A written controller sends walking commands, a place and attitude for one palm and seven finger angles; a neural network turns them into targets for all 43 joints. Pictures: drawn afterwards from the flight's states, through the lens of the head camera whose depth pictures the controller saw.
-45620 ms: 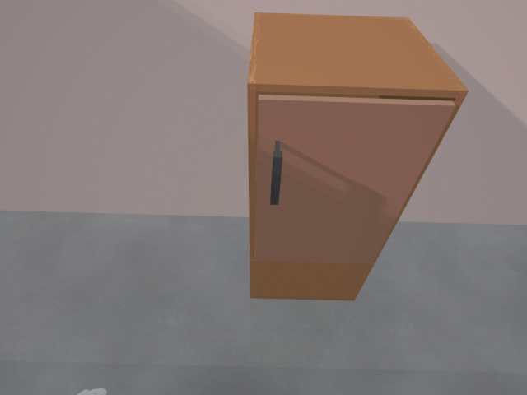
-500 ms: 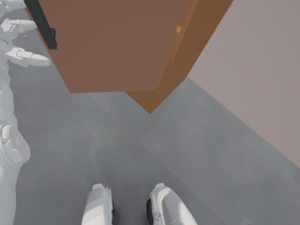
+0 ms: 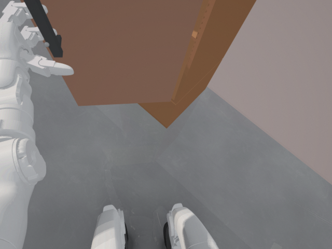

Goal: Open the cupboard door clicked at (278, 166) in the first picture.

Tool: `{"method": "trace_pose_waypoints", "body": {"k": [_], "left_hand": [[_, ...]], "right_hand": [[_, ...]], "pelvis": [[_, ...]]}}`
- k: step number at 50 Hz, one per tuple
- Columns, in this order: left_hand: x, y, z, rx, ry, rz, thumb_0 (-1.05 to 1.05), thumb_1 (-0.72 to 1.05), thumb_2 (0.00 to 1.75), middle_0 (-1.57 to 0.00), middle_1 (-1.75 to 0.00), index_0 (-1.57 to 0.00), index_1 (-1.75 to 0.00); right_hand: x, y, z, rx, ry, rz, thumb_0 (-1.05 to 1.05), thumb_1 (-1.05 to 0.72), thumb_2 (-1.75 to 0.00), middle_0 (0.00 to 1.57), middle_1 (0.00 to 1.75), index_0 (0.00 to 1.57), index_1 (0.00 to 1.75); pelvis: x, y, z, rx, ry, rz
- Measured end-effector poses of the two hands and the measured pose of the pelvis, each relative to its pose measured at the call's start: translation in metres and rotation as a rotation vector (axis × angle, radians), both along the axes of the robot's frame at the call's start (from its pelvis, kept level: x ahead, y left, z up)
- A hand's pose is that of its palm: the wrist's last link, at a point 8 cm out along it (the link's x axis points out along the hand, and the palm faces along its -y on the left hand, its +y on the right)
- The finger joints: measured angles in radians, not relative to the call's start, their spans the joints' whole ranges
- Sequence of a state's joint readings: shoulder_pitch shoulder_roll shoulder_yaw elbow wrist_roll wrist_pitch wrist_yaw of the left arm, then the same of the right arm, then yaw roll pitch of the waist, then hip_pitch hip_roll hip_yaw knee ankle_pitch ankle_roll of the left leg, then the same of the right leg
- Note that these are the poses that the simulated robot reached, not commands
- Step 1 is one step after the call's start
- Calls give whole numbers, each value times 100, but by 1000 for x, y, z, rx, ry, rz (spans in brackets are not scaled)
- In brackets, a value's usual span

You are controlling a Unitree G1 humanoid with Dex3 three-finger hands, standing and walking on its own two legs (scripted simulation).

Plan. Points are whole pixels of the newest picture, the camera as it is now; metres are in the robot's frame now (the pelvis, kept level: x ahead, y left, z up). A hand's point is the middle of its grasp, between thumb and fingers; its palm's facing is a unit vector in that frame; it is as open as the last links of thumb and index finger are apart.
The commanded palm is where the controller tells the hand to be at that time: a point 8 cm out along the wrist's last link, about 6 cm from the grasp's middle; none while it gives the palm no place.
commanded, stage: slide the fingers in behind the handle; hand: left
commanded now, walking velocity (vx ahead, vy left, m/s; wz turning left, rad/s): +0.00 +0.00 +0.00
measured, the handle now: (47, 22) +0.61 +0.20 +0.09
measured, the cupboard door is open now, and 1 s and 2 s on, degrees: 49 49 64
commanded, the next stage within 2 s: close the thumb around the handle in 0.62 s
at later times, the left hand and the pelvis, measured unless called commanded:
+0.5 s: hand (53, 43) +0.56 +0.19 +0.08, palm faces +0.04 -1.00 -0.02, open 13.9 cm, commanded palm +0.54 +0.22 +0.08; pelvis +0.00 +0.00 +0.00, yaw +0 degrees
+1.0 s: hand (51, 45) +0.55 +0.19 +0.08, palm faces +0.04 -1.00 -0.01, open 11.7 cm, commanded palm +0.54 +0.22 +0.08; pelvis +0.01 +0.00 +0.00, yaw +0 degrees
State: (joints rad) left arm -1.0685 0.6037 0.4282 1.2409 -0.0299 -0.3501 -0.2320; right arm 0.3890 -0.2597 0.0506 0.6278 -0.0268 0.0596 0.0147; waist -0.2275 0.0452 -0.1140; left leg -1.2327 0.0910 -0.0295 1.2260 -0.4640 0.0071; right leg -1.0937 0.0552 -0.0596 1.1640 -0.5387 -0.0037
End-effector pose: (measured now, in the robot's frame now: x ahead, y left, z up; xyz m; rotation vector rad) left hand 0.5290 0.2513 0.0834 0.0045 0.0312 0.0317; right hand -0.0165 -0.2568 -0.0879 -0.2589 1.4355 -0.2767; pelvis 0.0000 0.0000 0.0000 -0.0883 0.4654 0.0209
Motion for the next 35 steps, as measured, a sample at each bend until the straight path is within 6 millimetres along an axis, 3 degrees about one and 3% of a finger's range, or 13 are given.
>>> {"method": "trace_pose_waypoints", "body": {"k": [12, 35], "left_hand": [[2, -10, 0, 1, 4, -2, -1, -50, 30, -30, -120, -30, -120], [2, -11, -2, 6, 8, 5, -1, -50, 30, -30, -120, -30, -120]], "right_hand": [[-11, 0, 0, 11, 35, -13, 0, -90, -90, 20, 30, 20, 30], [2, -2, 0, 14, 19, -2, 0, -90, -90, 20, 30, 20, 30]], "pelvis": [[1, -2, 1, 3, 2, 2], [6, -3, 3, 7, 3, 3]]}}
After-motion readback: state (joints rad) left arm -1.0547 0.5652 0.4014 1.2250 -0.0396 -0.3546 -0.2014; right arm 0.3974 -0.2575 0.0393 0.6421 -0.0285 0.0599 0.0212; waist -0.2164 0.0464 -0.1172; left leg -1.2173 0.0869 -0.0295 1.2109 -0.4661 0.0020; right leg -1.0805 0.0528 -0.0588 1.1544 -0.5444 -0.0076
